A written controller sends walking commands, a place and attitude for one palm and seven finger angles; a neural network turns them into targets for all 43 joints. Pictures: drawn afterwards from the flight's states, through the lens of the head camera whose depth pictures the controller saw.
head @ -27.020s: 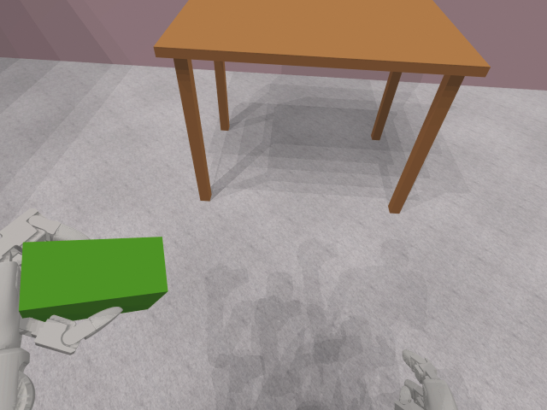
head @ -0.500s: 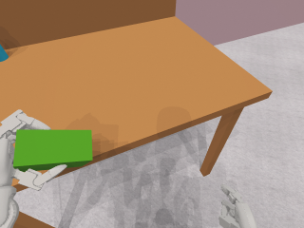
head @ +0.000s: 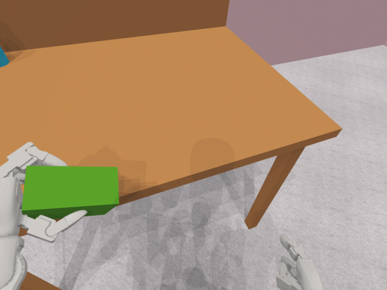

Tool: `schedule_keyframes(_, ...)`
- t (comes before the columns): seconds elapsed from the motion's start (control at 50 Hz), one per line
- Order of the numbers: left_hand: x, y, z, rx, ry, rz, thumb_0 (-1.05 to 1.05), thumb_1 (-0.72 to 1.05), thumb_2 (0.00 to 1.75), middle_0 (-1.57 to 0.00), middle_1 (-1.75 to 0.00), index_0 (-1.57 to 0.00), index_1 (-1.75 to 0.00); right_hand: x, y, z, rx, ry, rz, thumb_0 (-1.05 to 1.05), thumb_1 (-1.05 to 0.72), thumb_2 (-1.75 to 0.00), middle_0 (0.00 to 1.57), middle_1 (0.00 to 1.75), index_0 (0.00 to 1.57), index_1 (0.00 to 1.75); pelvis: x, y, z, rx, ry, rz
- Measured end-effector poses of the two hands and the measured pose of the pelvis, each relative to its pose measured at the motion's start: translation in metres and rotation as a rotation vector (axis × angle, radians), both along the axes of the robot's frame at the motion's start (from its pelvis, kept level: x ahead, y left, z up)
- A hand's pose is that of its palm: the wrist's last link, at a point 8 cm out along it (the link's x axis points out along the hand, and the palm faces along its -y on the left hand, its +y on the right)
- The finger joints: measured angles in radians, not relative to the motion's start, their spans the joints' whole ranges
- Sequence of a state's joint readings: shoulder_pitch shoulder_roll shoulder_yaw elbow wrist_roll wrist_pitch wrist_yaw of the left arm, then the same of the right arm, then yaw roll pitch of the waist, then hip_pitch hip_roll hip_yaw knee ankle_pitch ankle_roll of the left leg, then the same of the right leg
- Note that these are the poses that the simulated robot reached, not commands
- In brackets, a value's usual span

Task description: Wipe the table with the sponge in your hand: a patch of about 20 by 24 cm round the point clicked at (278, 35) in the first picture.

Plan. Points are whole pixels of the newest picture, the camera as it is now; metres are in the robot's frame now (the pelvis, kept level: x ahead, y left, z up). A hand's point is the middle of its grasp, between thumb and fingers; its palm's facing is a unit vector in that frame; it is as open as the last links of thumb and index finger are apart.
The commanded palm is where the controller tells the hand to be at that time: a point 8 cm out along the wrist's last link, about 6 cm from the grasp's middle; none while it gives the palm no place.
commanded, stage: come to a stop and stand still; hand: left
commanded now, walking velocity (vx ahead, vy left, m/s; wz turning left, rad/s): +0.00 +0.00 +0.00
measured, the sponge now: (85, 193) +0.24 +0.21 +0.12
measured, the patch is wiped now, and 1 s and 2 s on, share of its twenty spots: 0.00 0.00 0.00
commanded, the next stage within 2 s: look again from close up in 0.98 s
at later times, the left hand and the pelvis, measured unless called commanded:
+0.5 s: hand (37, 205) +0.20 +0.26 +0.14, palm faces +0.41 -0.83 -0.38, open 10.1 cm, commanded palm +0.15 +0.29 +0.17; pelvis +0.00 +0.00 +0.00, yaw +1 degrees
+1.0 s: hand (38, 194) +0.21 +0.25 +0.16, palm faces +0.41 -0.84 -0.35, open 10.1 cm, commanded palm +0.15 +0.29 +0.17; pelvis +0.00 +0.00 +0.00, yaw +1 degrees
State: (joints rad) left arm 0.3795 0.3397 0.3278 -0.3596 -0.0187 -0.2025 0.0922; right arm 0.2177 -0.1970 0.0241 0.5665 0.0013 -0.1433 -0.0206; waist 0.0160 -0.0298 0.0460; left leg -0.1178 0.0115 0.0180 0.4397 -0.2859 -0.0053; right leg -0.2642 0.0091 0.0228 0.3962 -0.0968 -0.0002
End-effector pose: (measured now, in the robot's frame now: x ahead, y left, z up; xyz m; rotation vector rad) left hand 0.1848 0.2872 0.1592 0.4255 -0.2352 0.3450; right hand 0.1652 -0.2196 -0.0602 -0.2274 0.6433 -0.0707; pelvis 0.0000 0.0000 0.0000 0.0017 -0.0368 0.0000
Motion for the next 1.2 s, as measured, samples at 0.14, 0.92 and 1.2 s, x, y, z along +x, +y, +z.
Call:
schedule_keyframes(0.14,0.001,0.012,0.029,0.176,-0.098,-0.014,-0.02,-0.51,1.03,-0.72,-1.32,-0.76,-1.32,-0.009,0.002,-0.008,-0.050,0.066,0.056,0.02,-0.90,-0.90,0.20,0.30,0.20,0.30,-0.004,-0.001,-0.002,-0.004,-0.001,0.031)
schedule_keyframes(0.92,-0.012,0.008,0.001,0.012,-0.029,0.016,-0.02,-0.51,1.03,-0.72,-1.32,-0.76,-1.31,-0.003,0.001,-0.001,-0.028,0.025,0.014,0.01,-0.90,-0.90,0.20,0.30,0.20,0.30,-0.003,0.003,-0.002,-0.004,-0.018,0.013)
schedule_keyframes(1.2,-0.011,0.012,0.012,0.036,-0.069,0.015,-0.02,-0.51,1.03,-0.72,-1.32,-0.76,-1.31,-0.004,0.015,-0.008,0.005,0.044,0.014,0.02,-0.90,-0.90,0.20,0.30,0.20,0.30,-0.001,0.009,-0.002,-0.005,-0.022,0.014)
